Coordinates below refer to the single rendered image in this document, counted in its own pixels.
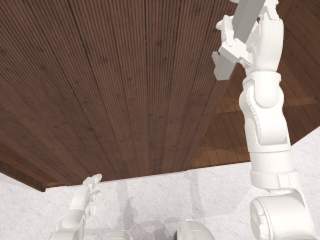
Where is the robot right thigh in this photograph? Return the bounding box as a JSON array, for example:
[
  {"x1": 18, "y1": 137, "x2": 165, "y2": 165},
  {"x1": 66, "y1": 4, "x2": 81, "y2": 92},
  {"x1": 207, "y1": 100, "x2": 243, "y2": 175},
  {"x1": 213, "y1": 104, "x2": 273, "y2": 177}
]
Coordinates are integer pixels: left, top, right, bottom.
[{"x1": 177, "y1": 220, "x2": 215, "y2": 240}]

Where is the robot left hand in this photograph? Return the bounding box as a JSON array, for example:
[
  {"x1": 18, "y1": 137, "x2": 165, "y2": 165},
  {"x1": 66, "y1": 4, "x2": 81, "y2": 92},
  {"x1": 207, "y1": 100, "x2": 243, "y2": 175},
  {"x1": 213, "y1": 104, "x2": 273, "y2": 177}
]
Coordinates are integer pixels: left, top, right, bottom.
[{"x1": 68, "y1": 174, "x2": 105, "y2": 219}]

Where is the robot right hand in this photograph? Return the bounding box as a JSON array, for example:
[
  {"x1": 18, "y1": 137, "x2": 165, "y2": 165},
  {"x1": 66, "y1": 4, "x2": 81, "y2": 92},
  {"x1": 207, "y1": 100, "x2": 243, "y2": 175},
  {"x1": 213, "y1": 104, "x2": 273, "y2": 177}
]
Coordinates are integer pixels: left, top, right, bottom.
[{"x1": 216, "y1": 0, "x2": 284, "y2": 76}]

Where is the right robot upper arm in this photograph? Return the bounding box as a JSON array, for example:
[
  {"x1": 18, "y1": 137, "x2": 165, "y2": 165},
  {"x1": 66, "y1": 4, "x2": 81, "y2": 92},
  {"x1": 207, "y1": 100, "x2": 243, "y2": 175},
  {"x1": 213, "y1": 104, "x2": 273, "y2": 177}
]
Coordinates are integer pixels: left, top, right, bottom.
[{"x1": 249, "y1": 194, "x2": 318, "y2": 240}]

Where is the left robot forearm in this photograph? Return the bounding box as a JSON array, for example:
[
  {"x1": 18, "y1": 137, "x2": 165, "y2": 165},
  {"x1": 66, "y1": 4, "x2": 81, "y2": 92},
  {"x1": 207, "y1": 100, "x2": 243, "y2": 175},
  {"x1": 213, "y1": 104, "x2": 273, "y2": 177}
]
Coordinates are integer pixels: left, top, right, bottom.
[{"x1": 50, "y1": 208, "x2": 86, "y2": 240}]

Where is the right robot forearm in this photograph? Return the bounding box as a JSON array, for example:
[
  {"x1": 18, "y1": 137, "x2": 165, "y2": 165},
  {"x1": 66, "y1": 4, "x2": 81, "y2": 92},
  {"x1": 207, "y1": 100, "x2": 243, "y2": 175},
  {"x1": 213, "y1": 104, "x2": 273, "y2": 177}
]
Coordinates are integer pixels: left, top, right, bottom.
[{"x1": 239, "y1": 70, "x2": 315, "y2": 236}]

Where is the robot thigh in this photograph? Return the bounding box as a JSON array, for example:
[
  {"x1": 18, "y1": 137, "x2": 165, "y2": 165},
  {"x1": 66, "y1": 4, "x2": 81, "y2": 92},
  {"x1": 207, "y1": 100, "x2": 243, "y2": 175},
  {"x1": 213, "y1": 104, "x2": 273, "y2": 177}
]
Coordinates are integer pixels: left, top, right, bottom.
[
  {"x1": 104, "y1": 230, "x2": 134, "y2": 240},
  {"x1": 177, "y1": 220, "x2": 215, "y2": 240}
]

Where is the wardrobe door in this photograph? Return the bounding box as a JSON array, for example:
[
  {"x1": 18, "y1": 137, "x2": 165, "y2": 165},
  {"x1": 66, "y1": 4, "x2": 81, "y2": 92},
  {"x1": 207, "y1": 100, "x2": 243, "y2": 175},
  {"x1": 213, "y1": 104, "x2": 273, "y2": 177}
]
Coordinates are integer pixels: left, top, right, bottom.
[
  {"x1": 0, "y1": 141, "x2": 59, "y2": 184},
  {"x1": 0, "y1": 0, "x2": 260, "y2": 187}
]

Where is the robot left thigh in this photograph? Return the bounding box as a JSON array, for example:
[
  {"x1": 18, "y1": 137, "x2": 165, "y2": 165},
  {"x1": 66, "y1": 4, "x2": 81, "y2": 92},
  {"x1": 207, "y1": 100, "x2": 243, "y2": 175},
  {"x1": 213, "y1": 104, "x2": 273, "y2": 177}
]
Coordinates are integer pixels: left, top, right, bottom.
[{"x1": 104, "y1": 230, "x2": 134, "y2": 240}]

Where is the handle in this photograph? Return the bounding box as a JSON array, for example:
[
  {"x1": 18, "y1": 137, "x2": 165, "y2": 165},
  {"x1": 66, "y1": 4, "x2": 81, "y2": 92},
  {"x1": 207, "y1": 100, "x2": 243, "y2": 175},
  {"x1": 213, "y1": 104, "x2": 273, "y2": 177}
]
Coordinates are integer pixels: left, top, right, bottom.
[{"x1": 211, "y1": 0, "x2": 266, "y2": 81}]

